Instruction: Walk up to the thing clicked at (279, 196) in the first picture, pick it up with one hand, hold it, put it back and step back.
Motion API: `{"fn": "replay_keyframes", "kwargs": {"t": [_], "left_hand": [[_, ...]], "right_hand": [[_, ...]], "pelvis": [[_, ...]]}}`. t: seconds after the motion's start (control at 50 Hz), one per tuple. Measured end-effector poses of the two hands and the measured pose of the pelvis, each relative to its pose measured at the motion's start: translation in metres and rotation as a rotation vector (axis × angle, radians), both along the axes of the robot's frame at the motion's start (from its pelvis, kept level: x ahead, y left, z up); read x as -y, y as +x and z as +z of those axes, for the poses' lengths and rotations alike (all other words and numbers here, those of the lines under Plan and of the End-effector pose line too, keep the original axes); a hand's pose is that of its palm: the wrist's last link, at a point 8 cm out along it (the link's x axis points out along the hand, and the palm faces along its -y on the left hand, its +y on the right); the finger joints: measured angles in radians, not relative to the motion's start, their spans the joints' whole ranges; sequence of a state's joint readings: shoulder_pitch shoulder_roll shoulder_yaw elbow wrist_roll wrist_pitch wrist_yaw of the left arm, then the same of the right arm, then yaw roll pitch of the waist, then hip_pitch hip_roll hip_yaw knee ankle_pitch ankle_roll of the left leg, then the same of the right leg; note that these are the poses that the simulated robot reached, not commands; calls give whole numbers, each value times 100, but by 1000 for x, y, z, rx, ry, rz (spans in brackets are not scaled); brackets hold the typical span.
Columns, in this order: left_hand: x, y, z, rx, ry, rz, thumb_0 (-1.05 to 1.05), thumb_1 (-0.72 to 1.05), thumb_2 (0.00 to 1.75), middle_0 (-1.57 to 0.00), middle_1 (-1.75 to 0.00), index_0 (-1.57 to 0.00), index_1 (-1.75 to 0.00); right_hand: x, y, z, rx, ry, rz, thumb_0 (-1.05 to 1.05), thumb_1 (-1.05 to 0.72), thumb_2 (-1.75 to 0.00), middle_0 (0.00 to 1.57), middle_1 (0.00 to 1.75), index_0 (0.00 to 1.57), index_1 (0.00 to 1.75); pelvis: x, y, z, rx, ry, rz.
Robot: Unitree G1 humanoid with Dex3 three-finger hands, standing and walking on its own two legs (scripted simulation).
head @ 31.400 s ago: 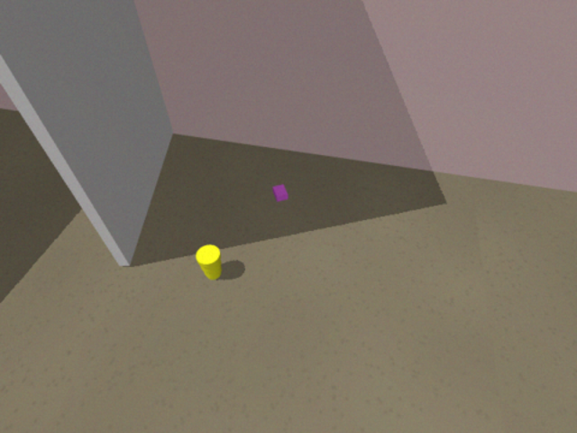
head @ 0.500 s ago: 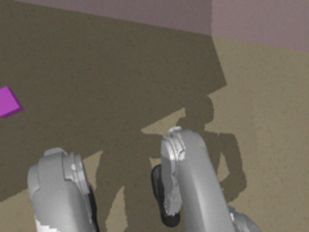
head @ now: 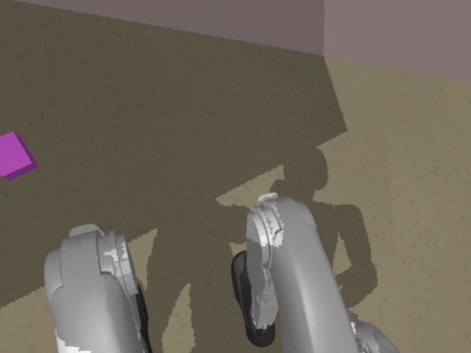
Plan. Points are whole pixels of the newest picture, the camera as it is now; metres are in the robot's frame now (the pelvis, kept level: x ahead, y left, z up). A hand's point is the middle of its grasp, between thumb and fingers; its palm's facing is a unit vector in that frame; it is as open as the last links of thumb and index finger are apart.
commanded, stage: rise first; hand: left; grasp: from above
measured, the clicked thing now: (11, 156) +0.47 +0.36 -0.30
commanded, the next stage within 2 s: none
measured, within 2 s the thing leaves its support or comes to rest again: neither
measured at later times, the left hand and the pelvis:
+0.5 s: hand out of the picture +0.42 +0.39 -0.17, palm faces -0.37 -0.23 -0.90, open 13.7 cm; pelvis +0.00 +0.00 +0.00, yaw +0 degrees
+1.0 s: hand out of the picture +0.42 +0.39 -0.17, palm faces -0.36 -0.24 -0.90, open 13.5 cm; pelvis +0.00 +0.00 +0.00, yaw +0 degrees
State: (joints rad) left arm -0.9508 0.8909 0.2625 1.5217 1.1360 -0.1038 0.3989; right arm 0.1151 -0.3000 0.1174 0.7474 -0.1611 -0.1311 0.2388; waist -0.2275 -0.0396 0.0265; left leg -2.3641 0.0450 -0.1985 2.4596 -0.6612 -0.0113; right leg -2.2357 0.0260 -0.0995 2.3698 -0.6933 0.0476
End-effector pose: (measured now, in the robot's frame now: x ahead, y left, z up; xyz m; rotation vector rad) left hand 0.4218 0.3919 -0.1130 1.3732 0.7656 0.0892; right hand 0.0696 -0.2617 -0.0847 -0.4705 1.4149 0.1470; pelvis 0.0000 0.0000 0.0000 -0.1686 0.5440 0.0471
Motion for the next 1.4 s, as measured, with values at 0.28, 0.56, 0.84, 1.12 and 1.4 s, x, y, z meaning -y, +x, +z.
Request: {"fn": "replay_keyframes", "kwargs": {"t": [0.28, 0.56, 0.84, 1.12, 1.4], "left_hand": [[0, 0, -1, 11, -1, 5, 0, -48, 94, -16, -97, -16, -97], [0, -1, -3, 2, 0, -3, 0, -46, 93, -18, -95, -18, -95], [2, 2, -1, 7, 4, -6, 0, -44, 91, -20, -93, -20, -93], [-1, 3, -3, 29, 0, 15, 0, -42, 89, -21, -93, -21, -92], [1, -3, -5, -6, -5, -24, 0, -41, 89, -22, -90, -22, -90]], "right_hand": [[-1, -3, 2, -9, -4, -6, 0, -92, -90, 20, 30, 20, 30], [-2, -2, 3, 0, 0, 4, 0, -91, -90, 20, 30, 20, 30], [0, -2, 0, -4, 7, 1, 0, -91, -90, 20, 30, 20, 30], [-1, -3, 2, 2, 0, 12, 0, -91, -90, 20, 30, 20, 30], [-2, -4, 4, -10, 9, 8, 0, -91, -90, 20, 30, 20, 30]], "pelvis": [[-1, 1, 1, -4, -5, -1], [-2, 0, -1, 0, -5, 2], [0, 1, -1, -6, -1, 1], [-1, 0, -2, 6, -6, -5], [-2, 1, 0, -2, -6, 5]]}}
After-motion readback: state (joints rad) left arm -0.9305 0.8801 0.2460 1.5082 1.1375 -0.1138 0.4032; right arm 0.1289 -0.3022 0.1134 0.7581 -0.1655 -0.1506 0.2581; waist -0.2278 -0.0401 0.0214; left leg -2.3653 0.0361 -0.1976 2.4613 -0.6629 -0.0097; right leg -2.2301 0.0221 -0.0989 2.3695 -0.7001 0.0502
